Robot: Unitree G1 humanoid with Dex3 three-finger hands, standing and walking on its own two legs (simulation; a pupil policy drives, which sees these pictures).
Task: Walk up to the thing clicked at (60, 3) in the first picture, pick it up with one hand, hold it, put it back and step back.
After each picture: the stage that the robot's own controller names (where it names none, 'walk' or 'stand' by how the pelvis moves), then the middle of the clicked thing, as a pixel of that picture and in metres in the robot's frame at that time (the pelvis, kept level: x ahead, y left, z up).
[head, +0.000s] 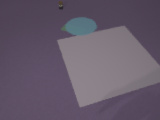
stand; (60, 5) +2.29 +0.29 -0.72
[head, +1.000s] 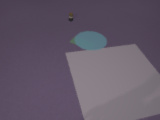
walk; (70, 16) +2.15 +0.12 -0.70
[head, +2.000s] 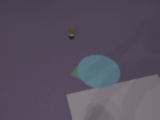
walk; (71, 34) +1.48 +0.04 -0.70
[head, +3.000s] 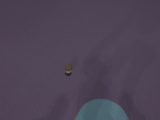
walk; (68, 70) +0.96 +0.07 -0.71
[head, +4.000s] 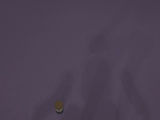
walk; (59, 107) +0.59 +0.15 -0.71
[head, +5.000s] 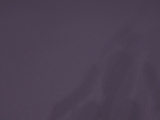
walk; out of the picture +0.41 +0.21 -0.70
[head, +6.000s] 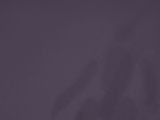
stand; out of the picture +0.36 +0.16 -0.72
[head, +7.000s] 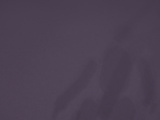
stand; out of the picture +0.37 +0.17 -0.73
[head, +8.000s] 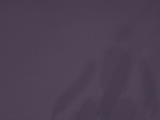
stand; out of the picture +0.36 +0.17 -0.72
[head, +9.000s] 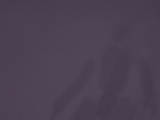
stand; out of the picture +0.36 +0.18 -0.72
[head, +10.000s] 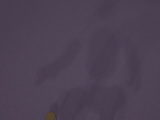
go down; (51, 118) +0.38 +0.19 -0.67
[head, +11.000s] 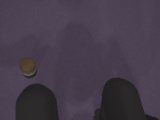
go down; (28, 68) +0.44 +0.20 -0.29
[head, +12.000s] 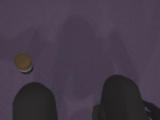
close in; (24, 64) +0.44 +0.21 -0.29
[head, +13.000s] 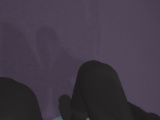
close in; out of the picture +0.43 +0.24 -0.22
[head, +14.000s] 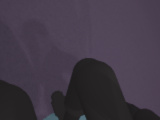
close; out of the picture +0.42 +0.25 -0.22
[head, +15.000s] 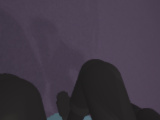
lift; out of the picture +0.39 +0.23 -0.23
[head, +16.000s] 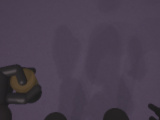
lift; (27, 87) +0.33 +0.18 -0.01
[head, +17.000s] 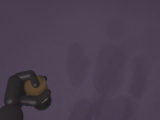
hold; (39, 93) +0.32 +0.16 +0.01
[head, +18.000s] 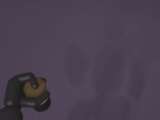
hold; (38, 95) +0.32 +0.16 +0.00
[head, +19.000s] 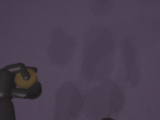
crouch; (29, 84) +0.36 +0.18 -0.06
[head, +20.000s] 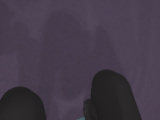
lower; out of the picture +0.48 +0.24 -0.11
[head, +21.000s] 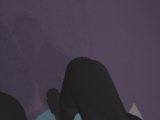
lower; out of the picture +0.45 +0.26 -0.23
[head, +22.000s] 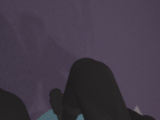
lower; out of the picture +0.45 +0.26 -0.23
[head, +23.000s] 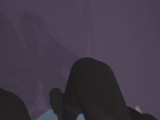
lower; out of the picture +0.45 +0.26 -0.23
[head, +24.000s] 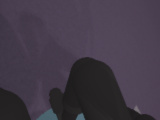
lower; out of the picture +0.45 +0.26 -0.23
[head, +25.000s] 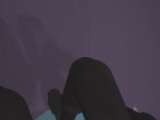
open; out of the picture +0.44 +0.23 -0.24
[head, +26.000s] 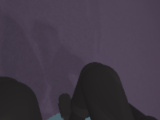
stand; out of the picture +0.43 +0.21 -0.24
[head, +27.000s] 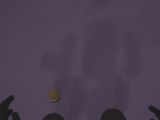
stand; (54, 95) +0.41 +0.15 -0.53
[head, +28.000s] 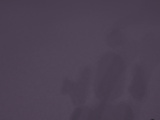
stand; out of the picture +0.38 +0.14 -0.66
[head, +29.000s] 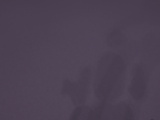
stand; out of the picture +0.39 +0.14 -0.67
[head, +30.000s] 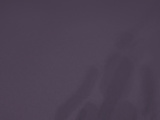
stand; out of the picture +0.40 +0.13 -0.72
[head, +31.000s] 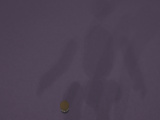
walk; (64, 107) +0.44 +0.09 -0.71
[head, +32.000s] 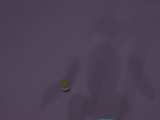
walk; (65, 86) +0.65 +0.16 -0.69
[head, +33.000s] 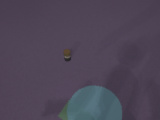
walk; (67, 55) +0.97 +0.15 -0.69
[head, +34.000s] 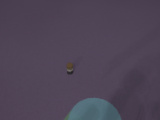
stand; (69, 68) +1.03 +0.12 -0.71
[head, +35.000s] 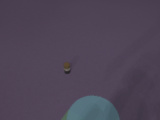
stand; (67, 68) +1.05 +0.16 -0.72
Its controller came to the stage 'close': yes
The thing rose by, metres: 0.71
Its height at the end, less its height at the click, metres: +0.00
